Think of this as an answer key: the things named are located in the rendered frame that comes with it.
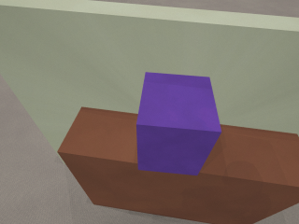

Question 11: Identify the carton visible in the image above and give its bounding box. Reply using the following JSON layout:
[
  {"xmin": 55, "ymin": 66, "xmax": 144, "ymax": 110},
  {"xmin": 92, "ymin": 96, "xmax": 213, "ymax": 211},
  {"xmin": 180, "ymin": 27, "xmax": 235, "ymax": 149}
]
[{"xmin": 136, "ymin": 72, "xmax": 221, "ymax": 175}]

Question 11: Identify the pedestal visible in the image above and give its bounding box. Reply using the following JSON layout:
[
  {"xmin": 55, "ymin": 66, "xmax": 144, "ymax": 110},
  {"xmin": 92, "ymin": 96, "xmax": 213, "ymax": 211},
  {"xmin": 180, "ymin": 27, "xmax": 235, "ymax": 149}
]
[{"xmin": 57, "ymin": 106, "xmax": 299, "ymax": 224}]

